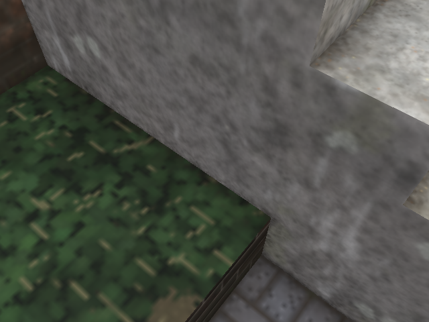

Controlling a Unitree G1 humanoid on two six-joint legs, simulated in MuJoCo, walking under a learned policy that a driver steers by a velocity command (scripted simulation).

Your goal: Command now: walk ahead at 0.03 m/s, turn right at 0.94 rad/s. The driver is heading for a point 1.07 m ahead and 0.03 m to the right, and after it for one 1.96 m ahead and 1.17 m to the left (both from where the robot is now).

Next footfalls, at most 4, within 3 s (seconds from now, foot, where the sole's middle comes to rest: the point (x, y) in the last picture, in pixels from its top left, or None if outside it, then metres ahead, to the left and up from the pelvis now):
0.08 left None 0.07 0.11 -0.77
0.54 right None -0.11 -0.10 -0.77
0.98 left None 0.20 -0.03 -0.77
1.26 right None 0.19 -0.15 -0.77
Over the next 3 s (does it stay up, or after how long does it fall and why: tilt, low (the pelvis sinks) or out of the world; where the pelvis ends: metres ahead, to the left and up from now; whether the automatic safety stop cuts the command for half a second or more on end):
stays up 0.11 -0.03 -0.01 its command is cut before an obstacle after 0.5 s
